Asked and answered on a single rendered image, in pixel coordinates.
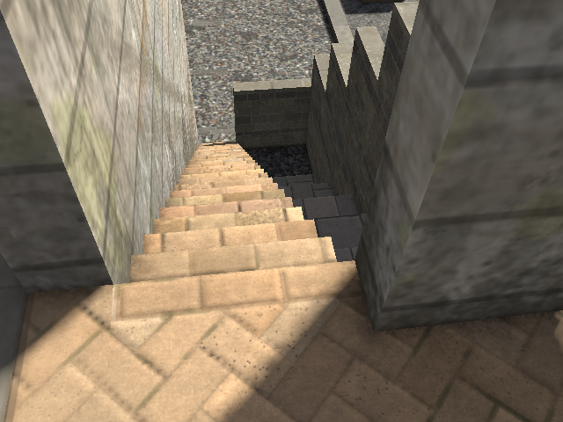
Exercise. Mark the stairs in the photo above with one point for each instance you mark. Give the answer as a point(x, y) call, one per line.
point(226, 215)

